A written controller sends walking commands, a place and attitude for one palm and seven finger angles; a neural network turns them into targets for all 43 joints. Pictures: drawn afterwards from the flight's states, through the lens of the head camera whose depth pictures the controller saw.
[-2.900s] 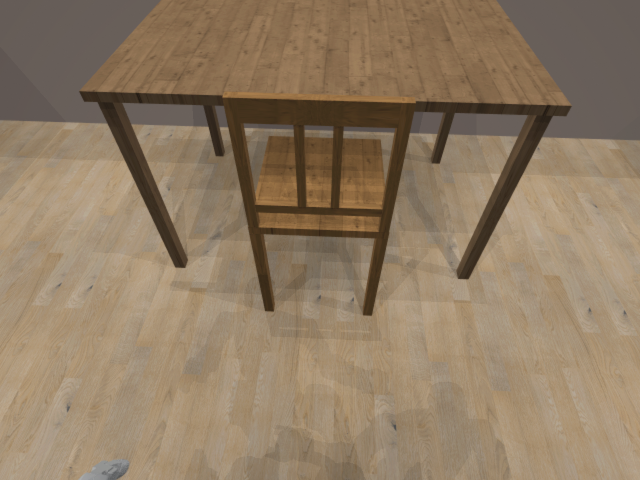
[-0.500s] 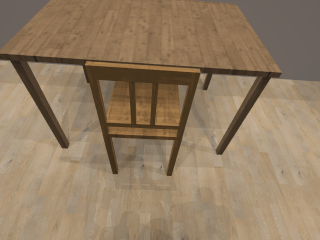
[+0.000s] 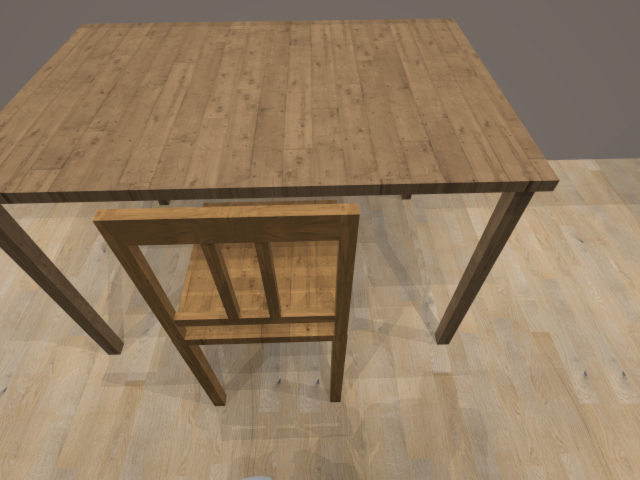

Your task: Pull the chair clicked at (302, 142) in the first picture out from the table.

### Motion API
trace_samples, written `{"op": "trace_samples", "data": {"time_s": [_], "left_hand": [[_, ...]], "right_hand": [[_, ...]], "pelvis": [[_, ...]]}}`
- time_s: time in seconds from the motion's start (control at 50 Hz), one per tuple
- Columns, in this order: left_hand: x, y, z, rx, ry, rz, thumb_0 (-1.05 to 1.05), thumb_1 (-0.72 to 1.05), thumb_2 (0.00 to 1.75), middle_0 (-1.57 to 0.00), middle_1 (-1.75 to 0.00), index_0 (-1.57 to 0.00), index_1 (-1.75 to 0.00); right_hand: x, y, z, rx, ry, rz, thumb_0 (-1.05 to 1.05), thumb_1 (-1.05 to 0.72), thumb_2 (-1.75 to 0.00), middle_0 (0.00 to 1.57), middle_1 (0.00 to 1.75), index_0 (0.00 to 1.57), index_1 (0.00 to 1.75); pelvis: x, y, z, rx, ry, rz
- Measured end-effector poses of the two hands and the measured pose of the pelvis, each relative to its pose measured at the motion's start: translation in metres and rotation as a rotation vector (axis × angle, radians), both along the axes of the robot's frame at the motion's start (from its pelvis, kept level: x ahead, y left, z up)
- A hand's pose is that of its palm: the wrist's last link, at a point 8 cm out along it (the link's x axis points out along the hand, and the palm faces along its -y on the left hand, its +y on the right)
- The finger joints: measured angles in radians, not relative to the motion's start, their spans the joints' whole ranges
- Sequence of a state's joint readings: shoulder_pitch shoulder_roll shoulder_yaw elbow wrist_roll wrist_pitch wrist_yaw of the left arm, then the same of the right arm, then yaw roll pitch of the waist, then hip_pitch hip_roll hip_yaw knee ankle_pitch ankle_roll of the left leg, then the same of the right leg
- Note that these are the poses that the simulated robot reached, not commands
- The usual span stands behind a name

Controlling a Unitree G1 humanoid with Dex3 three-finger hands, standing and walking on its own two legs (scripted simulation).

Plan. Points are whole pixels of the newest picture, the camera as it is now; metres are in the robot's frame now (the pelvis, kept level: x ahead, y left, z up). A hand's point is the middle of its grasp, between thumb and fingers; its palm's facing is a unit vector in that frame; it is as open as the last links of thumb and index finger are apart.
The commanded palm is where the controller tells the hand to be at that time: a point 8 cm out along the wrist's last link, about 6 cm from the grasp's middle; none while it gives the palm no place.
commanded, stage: come to a stop and stand still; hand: left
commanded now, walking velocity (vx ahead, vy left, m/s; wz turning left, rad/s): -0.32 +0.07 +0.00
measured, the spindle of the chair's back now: (222, 281) +0.46 +0.20 -0.11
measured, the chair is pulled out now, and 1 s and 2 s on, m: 0.00 0.00 0.00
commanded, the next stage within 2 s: look again from close up in 1.10 s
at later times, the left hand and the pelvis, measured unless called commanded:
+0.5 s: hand out of the picture +0.03 +0.19 -0.18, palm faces +0.01 -0.96 -0.28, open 7.4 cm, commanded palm none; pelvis -0.02 +0.00 -0.03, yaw -1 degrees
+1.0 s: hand out of the picture -0.06 +0.17 -0.18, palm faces +0.06 -0.97 -0.21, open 7.4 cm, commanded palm none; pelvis -0.06 -0.01 -0.01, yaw +2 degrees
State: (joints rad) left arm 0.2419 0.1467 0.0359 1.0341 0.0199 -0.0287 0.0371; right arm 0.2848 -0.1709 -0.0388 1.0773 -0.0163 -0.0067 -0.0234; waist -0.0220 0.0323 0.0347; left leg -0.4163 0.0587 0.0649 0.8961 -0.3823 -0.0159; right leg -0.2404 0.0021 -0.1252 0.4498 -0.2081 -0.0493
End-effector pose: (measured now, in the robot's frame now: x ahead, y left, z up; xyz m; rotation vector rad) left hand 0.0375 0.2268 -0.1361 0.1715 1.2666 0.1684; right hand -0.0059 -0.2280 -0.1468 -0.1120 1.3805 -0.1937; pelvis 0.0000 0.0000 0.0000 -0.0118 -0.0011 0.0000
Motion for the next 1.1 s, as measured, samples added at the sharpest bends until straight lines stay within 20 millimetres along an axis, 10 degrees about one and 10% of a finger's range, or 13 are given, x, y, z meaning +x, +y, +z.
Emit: {"op": "trace_samples", "data": {"time_s": [0.2, 0.42, 0.66, 0.9, 1.1], "left_hand": [[-0.003, 0.012, -0.022, -0.038, 0.102, 0.059, 0.01, 0.92, 0.9, -0.2, -0.3, -0.2, -0.3], [-0.012, 0.015, -0.016, 0.055, 0.015, 0.008, 0.01, 0.91, 0.9, -0.2, -0.3, -0.2, -0.3], [-0.025, 0.004, -0.009, 0.038, -0.092, -0.024, 0.01, 0.9, 0.9, -0.2, -0.3, -0.2, -0.3], [-0.087, -0.003, -0.017, -0.001, 0.054, 0.016, 0.01, 0.9, 0.9, -0.2, -0.3, -0.2, -0.3], [-0.137, -0.022, -0.012, -0.026, 0.111, 0.086, 0.01, 0.91, 0.9, -0.2, -0.3, -0.2, -0.3]], "right_hand": [[0.072, 0.012, 0.007, -0.053, -0.072, 0.061, 0.01, -0.93, -0.9, 0.2, 0.3, 0.2, 0.3], [0.096, -0.008, -0.004, -0.013, -0.235, 0.081, 0.01, -0.91, -0.9, 0.2, 0.3, 0.21, 0.3], [0.013, -0.007, -0.015, 0.019, -0.179, 0.066, 0.01, -0.91, -0.9, 0.2, 0.3, 0.2, 0.3], [-0.072, -0.01, -0.012, 0.003, 0.008, 0.026, 0.01, -0.91, -0.9, 0.2, 0.3, 0.2, 0.3], [-0.06, -0.009, -0.009, 0.031, 0.018, 0.069, 0.01, -0.91, -0.9, 0.2, 0.3, 0.2, 0.3]], "pelvis": [[0.019, 0.013, -0.007, 0.006, -0.024, -0.015], [-0.01, -0.004, -0.02, 0.028, 0.005, -0.027], [-0.04, -0.005, -0.023, 0.007, -0.054, 0.018], [-0.056, -0.008, -0.017, 0.001, -0.035, 0.027], [-0.067, -0.018, -0.009, 0.008, -0.027, 0.043]]}}
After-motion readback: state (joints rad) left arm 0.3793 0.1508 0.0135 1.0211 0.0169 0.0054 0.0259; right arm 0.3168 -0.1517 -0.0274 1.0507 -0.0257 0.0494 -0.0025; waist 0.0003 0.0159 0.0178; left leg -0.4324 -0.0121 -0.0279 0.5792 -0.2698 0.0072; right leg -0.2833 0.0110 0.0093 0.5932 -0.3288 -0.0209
